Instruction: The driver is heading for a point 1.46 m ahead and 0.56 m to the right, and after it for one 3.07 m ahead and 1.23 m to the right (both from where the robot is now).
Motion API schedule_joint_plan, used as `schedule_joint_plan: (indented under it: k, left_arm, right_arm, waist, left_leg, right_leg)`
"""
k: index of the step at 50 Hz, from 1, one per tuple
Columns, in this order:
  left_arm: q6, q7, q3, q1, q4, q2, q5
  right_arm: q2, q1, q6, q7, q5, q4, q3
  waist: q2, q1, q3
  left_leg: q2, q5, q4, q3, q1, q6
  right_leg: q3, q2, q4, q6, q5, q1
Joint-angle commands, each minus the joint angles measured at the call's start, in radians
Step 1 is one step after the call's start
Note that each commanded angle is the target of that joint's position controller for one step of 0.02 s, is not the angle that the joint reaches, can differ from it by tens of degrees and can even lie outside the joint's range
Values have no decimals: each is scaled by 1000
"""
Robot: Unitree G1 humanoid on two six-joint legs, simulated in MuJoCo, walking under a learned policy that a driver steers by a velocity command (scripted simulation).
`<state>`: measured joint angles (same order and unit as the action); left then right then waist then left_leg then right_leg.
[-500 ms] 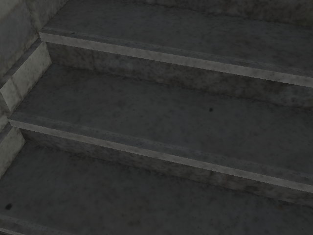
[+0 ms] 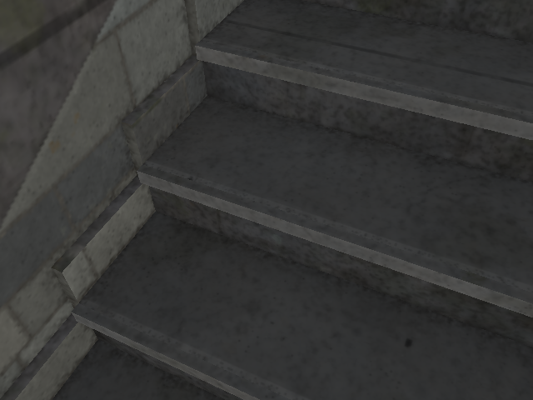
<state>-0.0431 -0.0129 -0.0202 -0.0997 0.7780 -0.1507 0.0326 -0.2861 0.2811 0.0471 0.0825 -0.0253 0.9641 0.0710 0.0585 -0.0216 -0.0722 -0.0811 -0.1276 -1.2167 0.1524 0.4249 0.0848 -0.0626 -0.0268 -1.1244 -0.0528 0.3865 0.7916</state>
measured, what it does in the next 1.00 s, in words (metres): climbs, turning right: left foot, then right foot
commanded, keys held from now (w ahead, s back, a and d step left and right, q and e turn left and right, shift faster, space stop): e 0.82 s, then no key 0.18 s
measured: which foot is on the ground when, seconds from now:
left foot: up 0.00-0.36, down 0.38-0.80, up 0.82-1.00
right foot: down 0.00-0.42, up 0.44-0.78, down 0.80-1.00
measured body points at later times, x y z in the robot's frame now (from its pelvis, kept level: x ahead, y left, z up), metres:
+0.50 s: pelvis +0.09 +0.05 +0.07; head +0.11 +0.04 +0.52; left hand +0.29 +0.26 -0.03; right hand +0.24 -0.23 -0.01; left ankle +0.17 +0.16 -0.64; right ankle +0.07 -0.09 -0.58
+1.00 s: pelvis +0.11 +0.02 +0.09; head +0.13 +0.00 +0.54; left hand +0.35 +0.16 -0.01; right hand +0.18 -0.31 +0.01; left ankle +0.17 +0.15 -0.52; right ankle +0.10 -0.06 -0.64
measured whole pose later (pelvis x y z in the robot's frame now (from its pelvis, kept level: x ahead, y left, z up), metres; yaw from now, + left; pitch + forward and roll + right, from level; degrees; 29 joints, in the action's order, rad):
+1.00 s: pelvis +0.11 +0.02 +0.09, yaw -29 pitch +5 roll +1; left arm -0.08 -0.03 0.02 -0.22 0.68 -0.21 0.02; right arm -0.25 0.06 0.07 -0.06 -0.03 0.67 0.06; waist 0.00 -0.02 -0.05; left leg -0.01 -0.37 -1.36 0.04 0.74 -0.08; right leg 0.03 -0.07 -0.58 -0.08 0.24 0.42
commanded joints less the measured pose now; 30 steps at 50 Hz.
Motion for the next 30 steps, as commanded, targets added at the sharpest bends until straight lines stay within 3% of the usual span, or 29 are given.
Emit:
schedule_joint_plan:
  k: [1,2,3,4,5,6,8,9,10,12,13,14,15,16,17,18,19,20,21,22,23,24,25,26,27,28,29,30]
  left_arm:
    - [-57,-12,53,-150,88,-145,11]
    - [-63,-6,31,-152,117,-72,-3]
    - [-75,1,17,-102,111,-33,-21]
    - [-83,3,6,-26,79,-8,-22]
    - [-99,16,3,4,49,-14,-26]
    - [-110,24,9,5,36,-47,-18]
    - [-114,33,21,-8,-14,-114,5]
    - [-120,20,25,-17,-14,-143,2]
    - [-122,13,31,-69,-14,-159,-1]
    - [-123,6,36,-131,-33,-182,-18]
    - [-122,10,32,-146,-39,-177,-21]
    - [-121,9,28,-172,-43,-156,-35]
    - [-116,-3,24,-128,-66,-146,-61]
    - [-115,-1,30,-126,-74,-168,-69]
    - [-105,-13,48,-142,-60,-189,-70]
    - [-88,-7,62,-121,-63,-222,-66]
    - [-73,-19,73,-130,-60,-238,-62]
    - [-97,-38,67,-203,-66,-190,-72]
    - [-99,-41,55,-132,-132,-147,-62]
    - [-93,-15,62,-78,-125,-163,-53]
    - [-73,14,64,-50,-122,-160,-35]
    - [-49,27,69,-93,-91,-166,-23]
    - [-41,37,77,-95,-77,-169,-6]
    - [-38,38,73,-87,-83,-165,-1]
    - [-41,38,63,-19,-117,-143,-4]
    - [-44,27,48,14,-151,-114,-8]
    - [-41,6,43,25,-164,-94,-14]
    - [-43,-4,45,44,-160,-105,-16]
  right_arm:
    - [38,-36,25,5,-13,-79,-14]
    - [82,-46,29,-10,-24,-90,-37]
    - [78,-39,27,-25,-27,-85,-44]
    - [64,-25,19,-38,-26,-70,-48]
    - [38,-2,16,-37,-30,-56,-48]
    - [11,2,17,-37,-34,-50,-46]
    - [-37,-95,27,-46,-38,-106,-38]
    - [-63,-140,25,-63,-53,-125,-30]
    - [-91,-173,20,-86,-46,-149,-21]
    - [-106,-205,8,-118,-55,-164,-3]
    - [-102,-226,2,-124,-59,-179,-2]
    - [-77,-240,-4,-123,-56,-188,-1]
    - [-36,-257,3,-119,-44,-219,-16]
    - [-19,-289,5,-111,-44,-248,-15]
    - [-9,-364,6,-104,-5,-283,-15]
    - [22,-324,11,-95,24,-262,-18]
    - [20,-263,7,-89,29,-231,-10]
    - [-35,-328,32,-99,23,-278,4]
    - [-112,-318,51,-96,17,-300,23]
    - [-132,-207,59,-94,-11,-269,33]
    - [-184,-101,75,-106,-20,-225,53]
    - [-165,-116,96,-120,-19,-229,45]
    - [-108,-174,94,-124,-20,-249,21]
    - [-28,-253,84,-126,-4,-297,-5]
    - [11,-271,64,-132,-4,-308,-19]
    - [31,-276,39,-136,-5,-314,-24]
    - [6,-242,33,-142,-6,-306,-15]
    - [-24,-216,35,-153,-1,-309,3]
  waist:
    - [-51,-10,80]
    - [-13,24,39]
    - [-45,59,20]
    - [-64,79,11]
    - [-104,81,-22]
    - [-128,72,-46]
    - [-103,34,-71]
    - [-72,31,-71]
    - [-109,5,-67]
    - [-185,-33,-66]
    - [-179,-57,-55]
    - [-180,-74,-52]
    - [-148,-52,-38]
    - [-144,-50,-38]
    - [-107,-63,-19]
    - [-125,-43,-26]
    - [-188,-23,-46]
    - [-157,-12,-65]
    - [-4,12,-96]
    - [23,78,-86]
    - [109,122,-99]
    - [29,85,-93]
    - [13,61,-69]
    - [16,39,-71]
    - [-5,26,-65]
    - [-20,13,-98]
    - [-9,22,-91]
    - [2,42,-68]
  left_leg:
    - [26,-30,-470,67,435,64]
    - [44,-23,-403,55,441,73]
    - [78,-34,-306,33,427,61]
    - [103,-30,-219,17,376,22]
    - [109,-11,-224,-10,316,-19]
    - [99,-7,-288,-32,288,-44]
    - [100,24,-345,-49,316,-65]
    - [124,27,-248,-60,342,-99]
    - [147,-7,-166,-36,374,-141]
    - [139,-44,-190,-13,418,-189]
    - [129,-58,-194,-5,449,-198]
    - [127,-83,-181,-3,473,-198]
    - [111,-252,15,-118,385,-205]
    - [101,-342,151,-161,276,-210]
    - [89,-574,429,-164,184,-200]
    - [53,-334,648,-216,97,-194]
    - [55,-56,740,-207,-29,-175]
    - [139,35,582,-147,-174,-47]
    - [255,88,657,70,-162,123]
    - [372,143,769,265,-318,262]
    - [496,228,821,453,-442,357]
    - [510,205,834,427,-422,318]
    - [458,123,844,320,-373,251]
    - [408,92,868,205,-332,208]
    - [370,39,888,138,-312,186]
    - [323,-5,907,29,-331,150]
    - [309,-79,935,-19,-360,127]
    - [305,-116,953,-41,-342,122]
  right_leg:
    - [633,198,598,-212,328,-203]
    - [547,152,588,-183,215,-231]
    - [468,113,594,-144,146,-238]
    - [406,82,622,-110,66,-218]
    - [371,61,610,-103,15,-186]
    - [365,56,612,-117,-21,-151]
    - [367,76,585,-153,-61,-150]
    - [386,83,583,-167,-43,-183]
    - [460,120,581,-190,-7,-232]
    - [582,153,564,-236,43,-314]
    - [624,166,540,-253,61,-334]
    - [643,172,517,-257,79,-355]
    - [559,137,564,-227,-34,-313]
    - [542,106,529,-204,-54,-273]
    - [544,117,577,-171,-56,-251]
    - [546,98,523,-171,-21,-290]
    - [575,106,526,-177,-8,-288]
    - [553,90,564,-119,-144,-213]
    - [354,-34,439,-20,-68,-183]
    - [245,-120,258,88,82,-33]
    - [246,-110,-108,154,199,138]
    - [260,-61,-309,162,124,206]
    - [272,-45,-418,158,49,202]
    - [256,-47,-452,144,-10,173]
    - [218,-45,-434,130,-48,183]
    - [160,-24,-287,133,-29,169]
    - [114,-3,-160,143,34,140]
    - [72,-4,-65,167,77,88]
